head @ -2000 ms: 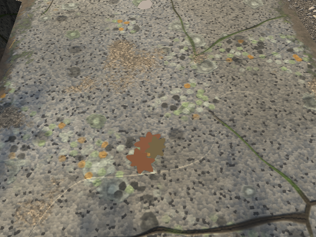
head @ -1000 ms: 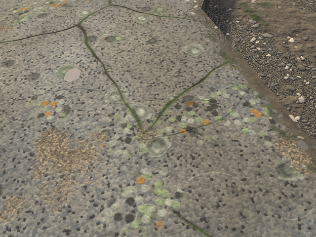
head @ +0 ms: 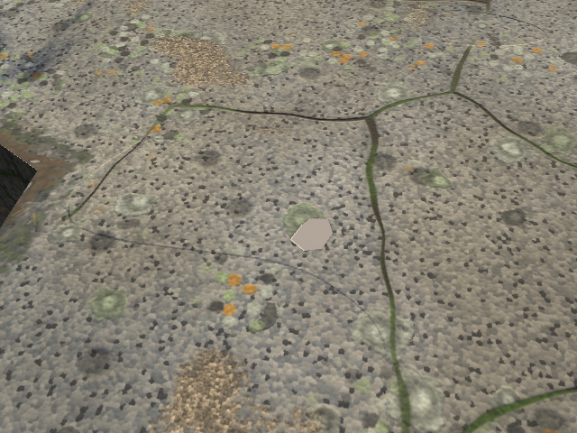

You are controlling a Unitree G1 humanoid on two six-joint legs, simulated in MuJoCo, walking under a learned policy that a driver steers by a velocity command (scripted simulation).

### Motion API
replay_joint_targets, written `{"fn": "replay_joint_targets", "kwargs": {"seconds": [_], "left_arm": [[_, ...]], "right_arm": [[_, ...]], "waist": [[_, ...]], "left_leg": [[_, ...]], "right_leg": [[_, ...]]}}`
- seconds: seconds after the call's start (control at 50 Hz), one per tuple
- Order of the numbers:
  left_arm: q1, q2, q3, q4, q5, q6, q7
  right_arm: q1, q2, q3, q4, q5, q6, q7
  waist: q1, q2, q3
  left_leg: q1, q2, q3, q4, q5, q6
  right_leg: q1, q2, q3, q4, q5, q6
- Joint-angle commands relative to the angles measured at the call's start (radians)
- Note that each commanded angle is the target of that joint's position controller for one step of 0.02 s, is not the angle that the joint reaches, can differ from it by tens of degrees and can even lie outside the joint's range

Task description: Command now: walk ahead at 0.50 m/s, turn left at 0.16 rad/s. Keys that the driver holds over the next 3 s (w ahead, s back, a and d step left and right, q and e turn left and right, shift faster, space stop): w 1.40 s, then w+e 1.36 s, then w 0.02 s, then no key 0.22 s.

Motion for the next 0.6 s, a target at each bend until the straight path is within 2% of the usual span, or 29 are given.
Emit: {"fn": "replay_joint_targets", "kwargs": {"seconds": [0.02,0.06,0.1,0.16,0.22,0.28,0.32,0.34,0.36,0.38,0.4,0.42,0.44,0.46,0.48,0.5,0.52,0.54,0.56,0.6], "left_arm": [[0.057,0.101,0.021,-0.029,0.007,-0.002,0.005],[0.071,0.114,0.023,-0.014,-0.004,-0.006,0.007],[0.088,0.145,0.032,0.002,-0.010,-0.005,0.013],[0.114,0.163,0.035,0.024,-0.017,0.006,0.019],[0.163,0.174,0.035,0.053,-0.024,0.015,0.021],[0.207,0.181,0.036,0.081,-0.029,0.030,0.022],[0.210,0.195,0.041,0.093,-0.031,0.041,0.026],[0.202,0.205,0.044,0.095,-0.031,0.046,0.029],[0.182,0.214,0.046,0.094,-0.033,0.051,0.032],[0.177,0.200,0.040,0.091,-0.031,0.053,0.034],[0.165,0.157,0.020,0.065,-0.010,0.050,0.037],[0.281,0.043,-0.016,0.045,-0.005,0.029,0.031],[0.241,0.120,0.000,0.059,-0.022,0.010,0.024],[0.149,0.174,0.017,0.028,-0.044,0.000,0.018],[0.089,0.167,0.014,0.015,-0.041,-0.003,0.019],[0.062,0.157,0.017,0.011,-0.023,-0.001,0.021],[0.081,0.147,0.020,0.016,-0.018,0.009,0.021],[0.102,0.128,0.017,0.024,-0.018,0.020,0.021],[0.113,0.108,0.014,0.030,-0.017,0.030,0.022],[0.070,0.094,0.011,0.015,-0.010,0.042,0.026]], "right_arm": [[-0.058,-0.094,-0.029,-0.103,-0.008,-0.024,0.004],[-0.055,-0.064,-0.022,-0.100,-0.007,-0.020,0.006],[-0.115,-0.046,-0.013,-0.120,-0.013,-0.021,0.005],[-0.203,-0.025,-0.003,-0.134,-0.012,-0.028,0.012],[-0.290,-0.021,0.000,-0.151,-0.003,-0.036,0.024],[-0.359,-0.029,-0.001,-0.178,0.005,-0.042,0.038],[-0.368,-0.044,-0.006,-0.188,0.005,-0.047,0.048],[-0.341,-0.057,-0.012,-0.183,0.003,-0.049,0.049],[-0.271,-0.078,-0.024,-0.165,-0.002,-0.050,0.047],[-0.135,-0.120,-0.046,-0.122,-0.007,-0.048,0.039],[0.049,-0.185,-0.067,-0.087,-0.019,-0.044,0.027],[0.111,-0.270,-0.083,-0.068,-0.023,-0.038,0.027],[0.130,-0.181,-0.061,-0.065,-0.011,-0.034,0.028],[0.063,-0.147,-0.045,-0.066,-0.008,-0.034,0.027],[-0.002,-0.129,-0.037,-0.072,-0.011,-0.034,0.027],[-0.051,-0.106,-0.030,-0.072,-0.019,-0.036,0.032],[-0.081,-0.087,-0.024,-0.073,-0.026,-0.041,0.034],[-0.095,-0.082,-0.024,-0.070,-0.024,-0.046,0.036],[-0.097,-0.085,-0.026,-0.061,-0.019,-0.053,0.037],[-0.085,-0.108,-0.033,-0.039,-0.015,-0.062,0.032]], "waist": [[0.022,-0.139,-0.009],[0.014,-0.143,-0.014],[0.025,-0.119,0.002],[0.053,-0.111,0.013],[0.087,-0.108,0.032],[0.102,-0.110,0.055],[0.085,-0.120,0.058],[0.063,-0.126,0.042],[0.014,-0.128,0.001],[-0.051,-0.110,-0.089],[-0.126,-0.037,-0.234],[-0.077,0.227,-0.359],[-0.112,0.188,-0.370],[-0.103,0.129,-0.213],[-0.076,0.060,-0.127],[-0.047,0.025,-0.065],[-0.010,0.045,-0.050],[0.009,0.056,-0.045],[0.022,0.055,-0.041],[0.025,0.039,-0.009]], "left_leg": [[-0.288,0.120,-0.014,-0.026,0.094,-0.006],[-0.275,0.129,0.011,-0.094,0.113,-0.018],[-0.303,0.138,0.026,-0.205,0.179,-0.035],[-0.274,0.131,0.047,-0.390,0.339,-0.044],[-0.217,0.104,0.073,-0.526,0.441,-0.046],[-0.215,0.087,0.077,-0.594,0.424,-0.027],[-0.198,0.078,0.078,-0.633,0.361,0.000],[-0.149,0.066,0.087,-0.651,0.332,0.015],[-0.036,0.039,0.113,-0.682,0.329,0.036],[0.167,0.025,0.127,-0.696,0.351,0.066],[0.469,0.174,-0.029,-0.649,0.393,0.128],[0.804,0.408,-0.482,-0.722,0.213,0.284],[0.795,0.419,-0.626,-0.818,0.074,0.286],[0.673,0.384,-0.489,-0.842,0.078,0.246],[0.533,0.342,-0.374,-0.864,0.163,0.225],[0.412,0.305,-0.298,-0.897,0.255,0.216],[0.333,0.279,-0.245,-0.926,0.322,0.209],[0.284,0.264,-0.213,-0.955,0.349,0.211],[0.250,0.258,-0.179,-0.976,0.379,0.218],[0.215,0.253,-0.125,-1.010,0.421,0.228]], "right_leg": [[0.252,-0.263,0.370,-0.288,-0.021,-0.167],[0.231,-0.254,0.306,-0.314,0.077,-0.183],[0.232,-0.260,0.258,-0.339,0.155,-0.194],[0.237,-0.233,0.173,-0.353,0.204,-0.172],[0.245,-0.225,0.126,-0.342,0.213,-0.155],[0.311,-0.263,0.139,-0.314,0.224,-0.147],[0.366,-0.290,0.147,-0.277,0.283,-0.132],[0.382,-0.293,0.142,-0.240,0.361,-0.122],[0.380,-0.276,0.116,-0.158,0.513,-0.105],[0.336,-0.230,0.075,-0.001,0.615,-0.081],[0.152,-0.182,0.036,0.273,0.424,-0.044],[-0.252,-0.008,0.005,0.641,-0.193,0.026],[-0.377,-0.026,0.128,0.766,-0.395,0.019],[-0.443,-0.076,0.118,0.793,-0.324,0.010],[-0.421,-0.120,0.088,0.752,-0.235,0.011],[-0.386,-0.146,0.079,0.694,-0.179,0.018],[-0.323,-0.170,0.088,0.655,-0.139,0.023],[-0.280,-0.176,0.085,0.629,-0.120,0.031],[-0.262,-0.178,0.079,0.604,-0.108,0.040],[-0.289,-0.183,0.072,0.529,-0.044,0.059]]}}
